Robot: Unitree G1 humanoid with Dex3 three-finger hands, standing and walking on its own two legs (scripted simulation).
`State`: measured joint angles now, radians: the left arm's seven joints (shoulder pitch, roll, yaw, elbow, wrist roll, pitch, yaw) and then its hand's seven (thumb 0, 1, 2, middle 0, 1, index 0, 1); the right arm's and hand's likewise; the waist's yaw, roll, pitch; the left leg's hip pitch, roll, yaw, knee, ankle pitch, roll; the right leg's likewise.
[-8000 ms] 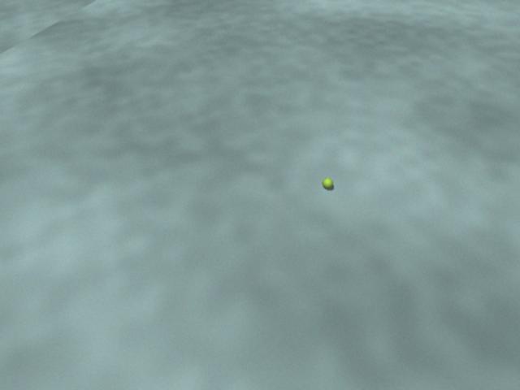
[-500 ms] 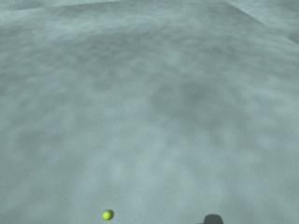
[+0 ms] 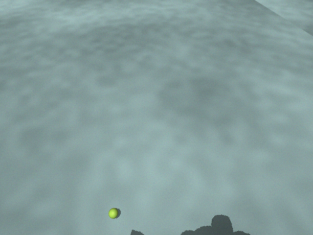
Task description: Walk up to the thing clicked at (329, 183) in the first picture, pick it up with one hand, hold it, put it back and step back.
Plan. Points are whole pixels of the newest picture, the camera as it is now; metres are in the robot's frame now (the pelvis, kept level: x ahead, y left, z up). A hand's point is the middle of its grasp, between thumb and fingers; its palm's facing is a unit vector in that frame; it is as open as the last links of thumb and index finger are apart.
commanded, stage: walk up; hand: left
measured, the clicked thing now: (113, 213) +0.36 +0.27 -0.75
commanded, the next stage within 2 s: stand in 0.96 s
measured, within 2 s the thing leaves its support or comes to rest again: neither
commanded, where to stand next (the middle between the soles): +0.03 +0.03 m, yaw +1 degrees
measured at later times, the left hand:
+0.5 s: hand out of the picture +0.07 +0.26 -0.16, palm faces +0.00 -0.94 -0.34, open 7.4 cm
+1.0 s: hand out of the picture +0.08 +0.26 -0.15, palm faces -0.01 -0.94 -0.35, open 7.4 cm
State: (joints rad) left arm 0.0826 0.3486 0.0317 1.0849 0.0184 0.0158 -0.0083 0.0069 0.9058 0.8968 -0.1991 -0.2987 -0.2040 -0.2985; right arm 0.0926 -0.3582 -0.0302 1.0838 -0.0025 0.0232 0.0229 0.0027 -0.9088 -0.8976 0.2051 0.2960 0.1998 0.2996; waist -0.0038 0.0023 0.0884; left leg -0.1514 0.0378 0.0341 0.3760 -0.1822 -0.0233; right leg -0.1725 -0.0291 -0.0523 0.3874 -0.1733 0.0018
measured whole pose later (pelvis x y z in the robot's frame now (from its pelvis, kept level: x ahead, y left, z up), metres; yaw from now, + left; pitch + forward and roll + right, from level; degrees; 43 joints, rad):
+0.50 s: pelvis +0.00 +0.00 +0.00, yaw +1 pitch -2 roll +0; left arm 0.11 0.35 0.03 1.09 0.02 0.01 -0.01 0.01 0.91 0.90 -0.20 -0.30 -0.20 -0.30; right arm 0.11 -0.35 -0.02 1.08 0.00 0.02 0.02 0.00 -0.91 -0.90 0.21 0.30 0.20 0.30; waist 0.00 0.00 0.08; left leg -0.17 0.03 0.03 0.39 -0.19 -0.02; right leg -0.18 -0.04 -0.06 0.39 -0.17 0.01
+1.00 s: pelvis +0.00 +0.00 +0.00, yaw +0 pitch -2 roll +0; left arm 0.10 0.35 0.02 1.09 0.02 0.01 -0.01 0.01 0.91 0.90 -0.20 -0.30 -0.20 -0.30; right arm 0.11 -0.36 -0.01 1.08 -0.01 0.01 0.02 0.00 -0.91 -0.90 0.21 0.30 0.20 0.30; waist 0.00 0.00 0.07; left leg -0.15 0.03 0.03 0.37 -0.18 -0.02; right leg -0.17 -0.03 -0.06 0.38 -0.17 0.01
